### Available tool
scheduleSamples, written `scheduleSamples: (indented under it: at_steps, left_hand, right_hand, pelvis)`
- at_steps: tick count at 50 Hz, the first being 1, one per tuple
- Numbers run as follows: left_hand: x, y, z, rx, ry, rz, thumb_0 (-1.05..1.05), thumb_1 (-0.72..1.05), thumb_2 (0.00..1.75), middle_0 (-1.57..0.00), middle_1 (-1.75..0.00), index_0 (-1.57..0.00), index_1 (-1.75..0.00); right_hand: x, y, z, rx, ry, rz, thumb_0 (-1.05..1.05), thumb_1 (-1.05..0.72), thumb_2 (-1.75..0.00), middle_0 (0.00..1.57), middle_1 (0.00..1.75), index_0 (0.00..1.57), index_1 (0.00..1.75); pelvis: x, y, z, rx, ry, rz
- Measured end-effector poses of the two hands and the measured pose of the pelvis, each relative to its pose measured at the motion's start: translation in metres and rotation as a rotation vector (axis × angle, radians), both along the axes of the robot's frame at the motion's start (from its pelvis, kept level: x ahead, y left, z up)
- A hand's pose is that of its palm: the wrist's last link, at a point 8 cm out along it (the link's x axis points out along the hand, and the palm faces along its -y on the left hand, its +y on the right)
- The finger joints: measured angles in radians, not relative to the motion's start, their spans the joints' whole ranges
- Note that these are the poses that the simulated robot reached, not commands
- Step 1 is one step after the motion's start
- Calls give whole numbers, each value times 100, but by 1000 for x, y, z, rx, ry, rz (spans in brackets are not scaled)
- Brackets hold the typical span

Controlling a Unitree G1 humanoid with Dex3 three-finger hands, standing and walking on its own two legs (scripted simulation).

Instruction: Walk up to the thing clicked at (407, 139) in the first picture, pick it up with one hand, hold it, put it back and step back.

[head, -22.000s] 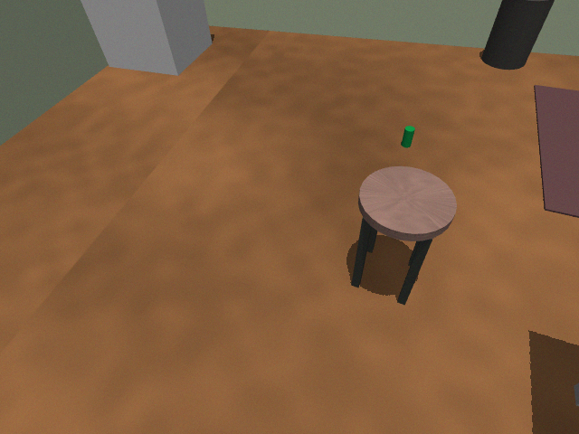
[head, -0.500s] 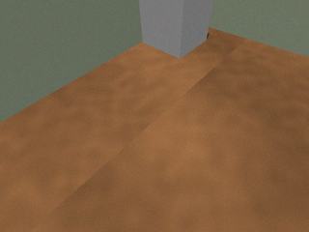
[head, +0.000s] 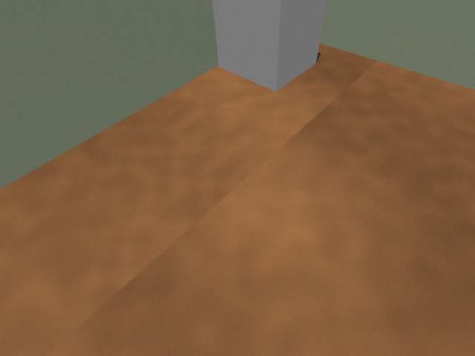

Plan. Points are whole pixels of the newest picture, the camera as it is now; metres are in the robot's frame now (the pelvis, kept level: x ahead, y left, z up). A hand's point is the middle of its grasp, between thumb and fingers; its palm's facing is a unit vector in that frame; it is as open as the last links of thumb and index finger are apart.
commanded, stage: stand
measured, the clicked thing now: out of the picture +0.64 -1.17 -0.73
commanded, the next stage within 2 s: walk up in 0.08 s
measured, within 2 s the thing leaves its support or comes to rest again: neither
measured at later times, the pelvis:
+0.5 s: pelvis +0.10 +0.07 -0.02, yaw +1 degrees
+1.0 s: pelvis +0.36 +0.04 -0.02, yaw +0 degrees
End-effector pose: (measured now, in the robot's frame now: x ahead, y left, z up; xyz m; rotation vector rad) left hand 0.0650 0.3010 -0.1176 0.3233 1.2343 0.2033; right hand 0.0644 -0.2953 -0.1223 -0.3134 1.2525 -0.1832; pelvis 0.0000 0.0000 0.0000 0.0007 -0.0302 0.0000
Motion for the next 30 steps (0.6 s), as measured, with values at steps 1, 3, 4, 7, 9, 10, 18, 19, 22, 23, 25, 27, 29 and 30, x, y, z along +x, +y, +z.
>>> scheduleSamples:
  at_steps: [1, 3, 4, 7, 9, 10, 18, 19, 22, 23, 25, 27, 29, 30]
  left_hand:
    - [-1, 0, 0, 0, 2, 0, 0, 91, 90, -20, -30, -20, -30]
    - [-2, 0, -1, -1, 6, 1, 0, 91, 90, -20, -30, -20, -30]
    - [-3, 0, -1, -1, 8, 2, 0, 91, 90, -20, -30, -20, -30]
    - [-2, 4, 1, -20, -21, 12, 0, 91, 90, -20, -30, -20, -30]
    - [-3, 12, 2, -18, -53, 23, 0, 91, 90, -21, -30, -20, -30]
    - [-4, 17, 3, -12, -67, 31, 0, 91, 90, -21, -30, -20, -30]
    - [-16, 81, -2, 25, -4, 102, 0, 90, 90, -21, -30, -20, -30]
    - [-12, 92, -7, 27, 6, 104, 0, 90, 90, -21, -30, -20, -30]
    - [12, 113, -21, 37, 38, 81, 0, 91, 90, -20, -30, -20, -30]
    - [24, 115, -21, 34, 40, 71, 1, 91, 90, -20, -30, -20, -30]
    - [52, 115, -18, 14, 16, 47, 1, 91, 90, -20, -30, -20, -30]
    - [81, 114, -13, -8, -17, 19, 1, 91, 90, -20, -30, -20, -30]
    - [109, 112, -9, -27, -42, -7, 1, 91, 90, -20, -30, -20, -30]
    - [123, 111, -6, -34, -50, -19, 1, 91, 90, -20, -30, -20, -30]
  right_hand:
    - [-1, 0, 0, 0, 2, -1, 1, -90, -89, 20, 30, 20, 30]
    - [-2, 0, 0, 0, 6, -1, 1, -90, -89, 20, 30, 20, 30]
    - [-3, 0, 0, -1, 7, -1, 1, -90, -89, 20, 30, 20, 30]
    - [-2, -4, 1, 12, -10, 1, 1, -90, -89, 20, 30, 20, 30]
    - [4, -8, 1, 2, -12, 16, 1, -90, -89, 20, 30, 20, 30]
    - [8, -10, 2, -8, -7, 28, 1, -90, -89, 20, 30, 20, 30]
    - [83, 7, 22, -65, -89, 102, 1, -90, -89, 20, 30, 20, 30]
    - [93, 12, 24, -77, -109, 106, 1, -90, -89, 20, 30, 20, 30]
    - [110, 24, 24, -111, -176, 84, 1, -90, -89, 20, 30, 20, 30]
    - [111, 28, 26, -109, -185, 65, 1, -90, -89, 20, 30, 20, 30]
    - [112, 37, 30, -102, -175, 40, 1, -90, -89, 20, 30, 20, 30]
    - [113, 44, 33, -95, -157, 23, 1, -90, -89, 20, 30, 20, 30]
    - [115, 50, 35, -84, -138, 9, 1, -90, -89, 20, 30, 20, 30]
    - [117, 53, 34, -78, -128, 2, 1, -90, -89, 20, 30, 20, 30]
  pelvis:
    - [0, 0, 0, 0, 0, 0]
    - [0, 0, 0, 0, 0, 0]
    - [0, 0, 0, 0, 0, 0]
    - [4, 1, -2, -2, 10, 8]
    - [8, 3, -5, -9, 19, 24]
    - [10, 5, -6, -8, 19, 33]
    - [51, 43, -12, -27, 5, 57]
    - [59, 50, -17, -28, 3, 58]
    - [78, 66, -27, 1, -5, 36]
    - [84, 70, -26, 4, -6, 33]
    - [98, 74, -19, 9, -9, 22]
    - [113, 78, -13, 11, -11, 12]
    - [129, 80, -8, 14, -13, 5]
    - [137, 81, -7, 14, -13, 1]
